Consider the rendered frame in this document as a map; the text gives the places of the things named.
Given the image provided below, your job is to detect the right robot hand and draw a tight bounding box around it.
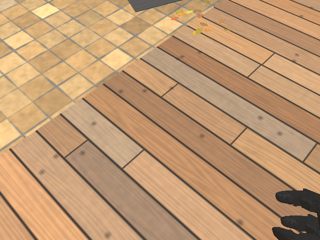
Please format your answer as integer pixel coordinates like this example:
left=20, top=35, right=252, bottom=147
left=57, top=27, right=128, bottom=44
left=272, top=188, right=320, bottom=240

